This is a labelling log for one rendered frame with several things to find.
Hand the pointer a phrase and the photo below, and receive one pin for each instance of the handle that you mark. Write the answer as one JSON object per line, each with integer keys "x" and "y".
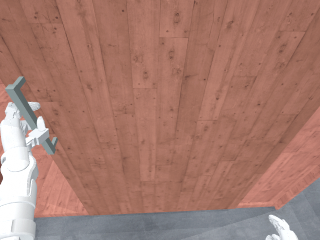
{"x": 23, "y": 106}

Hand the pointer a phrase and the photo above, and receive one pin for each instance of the robot right hand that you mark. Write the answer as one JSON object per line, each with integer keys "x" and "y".
{"x": 282, "y": 228}

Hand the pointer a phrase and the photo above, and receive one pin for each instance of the robot left hand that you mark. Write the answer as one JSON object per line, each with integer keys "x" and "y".
{"x": 13, "y": 130}

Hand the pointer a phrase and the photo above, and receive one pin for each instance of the left robot forearm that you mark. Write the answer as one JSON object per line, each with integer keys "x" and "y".
{"x": 18, "y": 194}

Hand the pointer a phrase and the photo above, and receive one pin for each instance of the wardrobe door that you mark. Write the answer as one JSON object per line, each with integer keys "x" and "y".
{"x": 298, "y": 159}
{"x": 164, "y": 105}

